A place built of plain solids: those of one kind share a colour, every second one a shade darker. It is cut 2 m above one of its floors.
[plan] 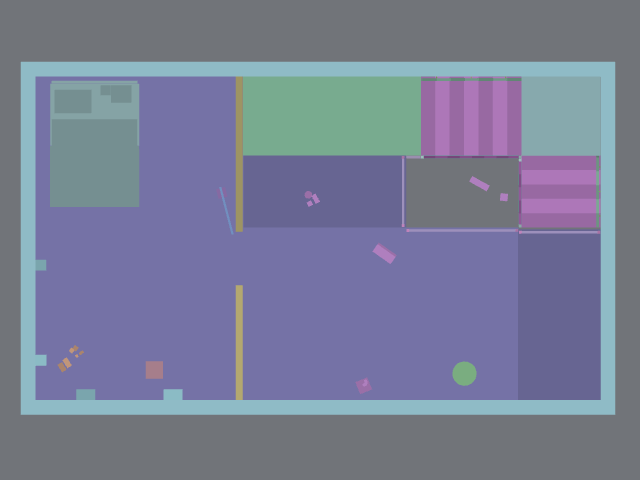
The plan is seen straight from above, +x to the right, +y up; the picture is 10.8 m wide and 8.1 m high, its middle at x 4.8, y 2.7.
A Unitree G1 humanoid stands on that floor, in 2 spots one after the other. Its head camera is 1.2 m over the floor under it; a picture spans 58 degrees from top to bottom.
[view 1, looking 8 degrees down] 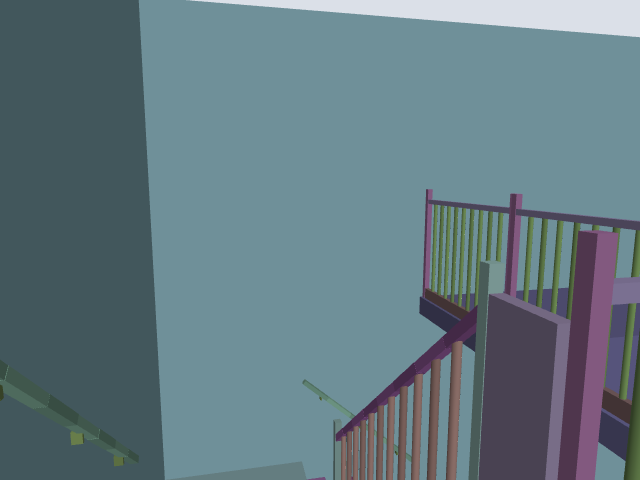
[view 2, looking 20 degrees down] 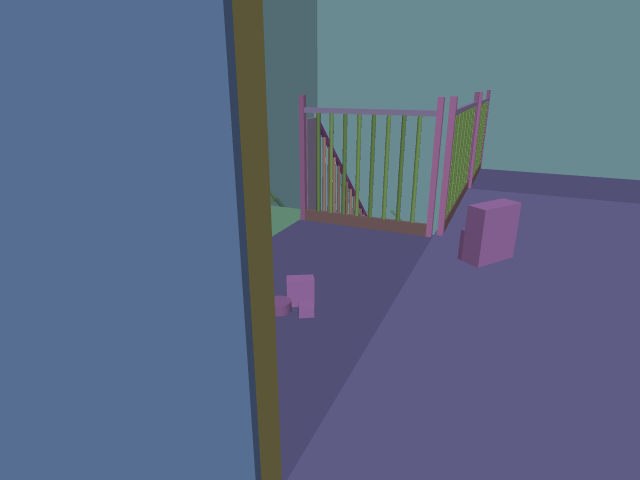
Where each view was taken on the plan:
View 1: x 5.50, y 4.79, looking -12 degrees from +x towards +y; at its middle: wall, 4.16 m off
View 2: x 2.74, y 2.39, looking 24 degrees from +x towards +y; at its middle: upper_floor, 3.51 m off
